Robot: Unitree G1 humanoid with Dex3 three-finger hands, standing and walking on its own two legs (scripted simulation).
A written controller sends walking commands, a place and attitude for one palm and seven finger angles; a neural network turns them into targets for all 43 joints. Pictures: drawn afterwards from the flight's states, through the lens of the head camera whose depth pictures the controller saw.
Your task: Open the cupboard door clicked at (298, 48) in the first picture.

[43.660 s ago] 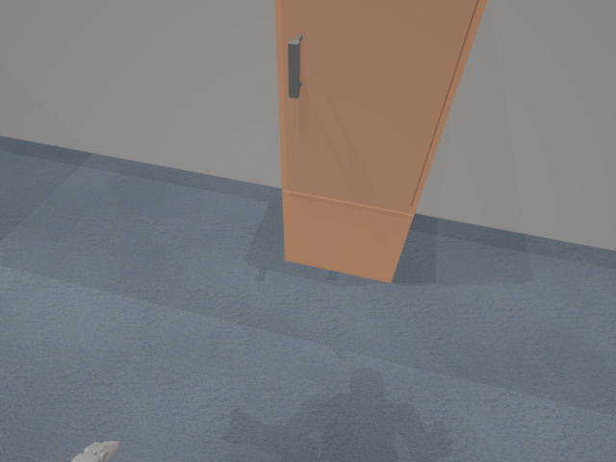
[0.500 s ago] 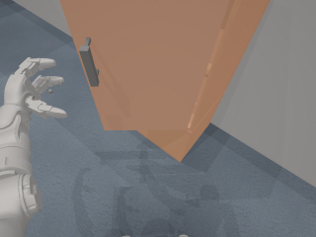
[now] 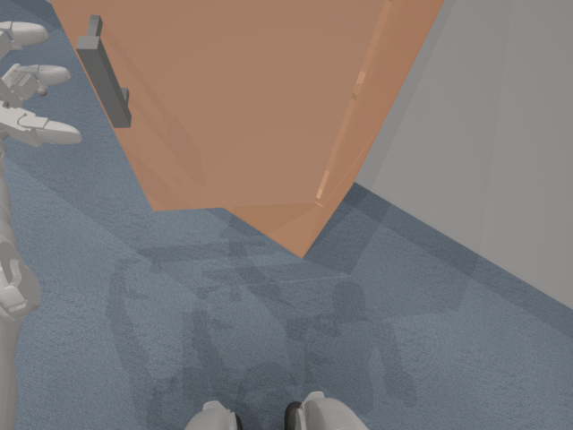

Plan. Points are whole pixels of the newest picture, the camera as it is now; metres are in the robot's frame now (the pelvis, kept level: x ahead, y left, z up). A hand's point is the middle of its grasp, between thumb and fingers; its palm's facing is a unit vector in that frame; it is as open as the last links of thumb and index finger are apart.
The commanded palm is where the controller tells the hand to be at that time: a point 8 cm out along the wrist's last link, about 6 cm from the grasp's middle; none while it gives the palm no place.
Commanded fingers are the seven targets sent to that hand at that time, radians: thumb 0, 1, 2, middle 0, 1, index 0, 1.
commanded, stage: move the hooked fingers beside the handle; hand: left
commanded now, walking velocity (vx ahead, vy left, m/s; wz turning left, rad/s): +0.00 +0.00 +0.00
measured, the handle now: (109, 75) +0.57 +0.18 +0.11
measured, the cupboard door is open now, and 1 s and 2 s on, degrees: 40 40 40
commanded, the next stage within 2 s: slide the fingers in behind the handle in 0.78 s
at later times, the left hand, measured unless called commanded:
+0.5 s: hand (36, 102) +0.51 +0.26 +0.12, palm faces +0.00 -1.00 +0.02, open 14.0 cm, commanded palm +0.50 +0.30 +0.11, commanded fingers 0.00 -0.50 0.30 -0.30 -1.20 -0.30 -1.20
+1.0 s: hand (63, 94) +0.53 +0.23 +0.12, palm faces +0.02 -1.00 +0.00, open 14.0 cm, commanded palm +0.50 +0.27 +0.11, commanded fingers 0.00 -0.50 0.30 -0.30 -1.20 -0.30 -1.20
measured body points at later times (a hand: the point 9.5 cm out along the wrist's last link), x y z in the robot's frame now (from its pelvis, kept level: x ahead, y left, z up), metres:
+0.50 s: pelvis +0.02 +0.01 +0.00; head +0.13 +0.04 +0.44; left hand +0.51 +0.31 +0.12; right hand +0.02 -0.27 -0.10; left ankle +0.00 +0.08 -0.70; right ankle +0.01 -0.11 -0.70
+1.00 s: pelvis +0.01 +0.00 +0.00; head +0.13 +0.02 +0.43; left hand +0.52 +0.29 +0.12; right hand -0.02 -0.27 -0.11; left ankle +0.00 +0.08 -0.70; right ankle +0.01 -0.11 -0.70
